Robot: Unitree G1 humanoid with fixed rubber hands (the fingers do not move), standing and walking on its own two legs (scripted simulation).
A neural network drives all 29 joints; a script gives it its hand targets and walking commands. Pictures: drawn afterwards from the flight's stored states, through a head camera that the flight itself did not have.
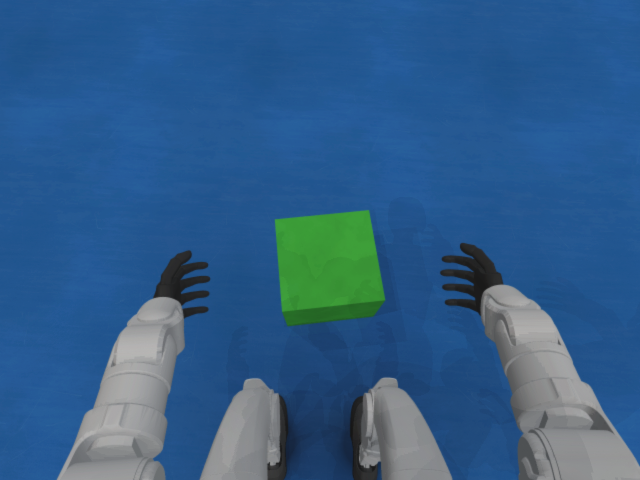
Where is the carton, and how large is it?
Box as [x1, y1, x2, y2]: [275, 210, 384, 325]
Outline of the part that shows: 368,210 275,219 282,312 287,325 372,316 383,302 384,296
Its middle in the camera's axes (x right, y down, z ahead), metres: +0.02 +0.09 +1.05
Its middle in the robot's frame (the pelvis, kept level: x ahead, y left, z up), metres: +0.54 -0.02 -0.58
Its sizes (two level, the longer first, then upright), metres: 0.246 0.240 0.203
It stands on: the floor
